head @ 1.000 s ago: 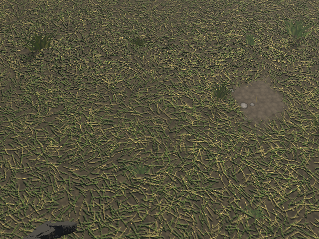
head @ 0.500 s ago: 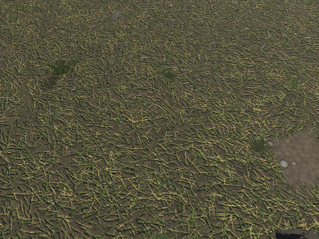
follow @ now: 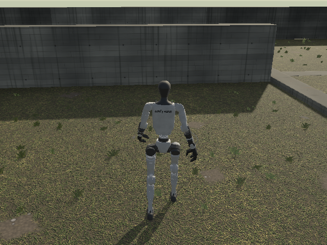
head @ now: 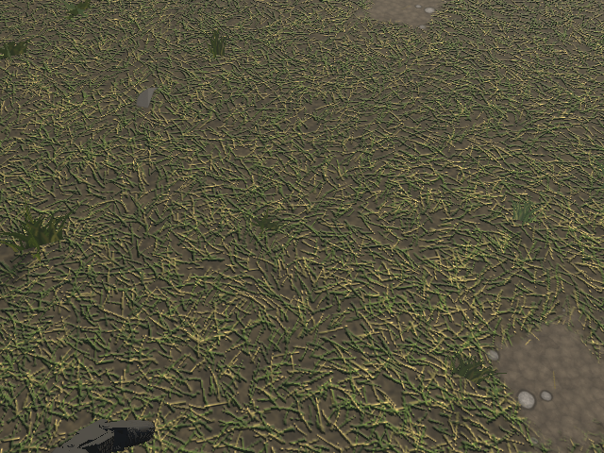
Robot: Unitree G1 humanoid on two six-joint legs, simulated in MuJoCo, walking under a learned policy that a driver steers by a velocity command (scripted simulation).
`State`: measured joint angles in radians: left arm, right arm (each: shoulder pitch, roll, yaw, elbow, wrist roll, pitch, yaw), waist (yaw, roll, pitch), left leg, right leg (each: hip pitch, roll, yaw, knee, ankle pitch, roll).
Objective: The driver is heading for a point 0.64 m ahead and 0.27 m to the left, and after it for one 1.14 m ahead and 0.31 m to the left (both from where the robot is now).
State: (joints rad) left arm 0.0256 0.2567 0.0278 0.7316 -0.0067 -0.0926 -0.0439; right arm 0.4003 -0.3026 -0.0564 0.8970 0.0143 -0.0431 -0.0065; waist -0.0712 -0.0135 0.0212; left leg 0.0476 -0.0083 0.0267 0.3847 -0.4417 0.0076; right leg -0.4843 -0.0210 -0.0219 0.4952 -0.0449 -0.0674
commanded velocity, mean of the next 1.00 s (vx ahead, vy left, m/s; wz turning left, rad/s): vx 0.50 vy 0.00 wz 0.49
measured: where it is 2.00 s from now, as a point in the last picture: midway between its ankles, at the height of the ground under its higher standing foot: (137, 274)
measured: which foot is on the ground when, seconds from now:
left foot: down 0.00-0.00, up 0.02-0.52, down 0.54-1.00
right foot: down 0.00-0.56, up 0.58-1.00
